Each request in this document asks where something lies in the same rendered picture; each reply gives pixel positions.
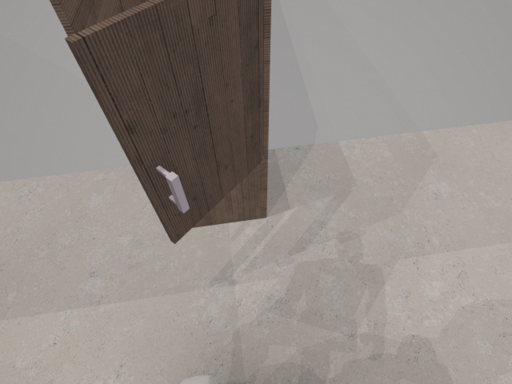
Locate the handle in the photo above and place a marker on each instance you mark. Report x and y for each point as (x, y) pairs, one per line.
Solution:
(178, 196)

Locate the cupboard door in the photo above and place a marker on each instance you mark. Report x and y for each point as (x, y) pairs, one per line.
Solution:
(181, 85)

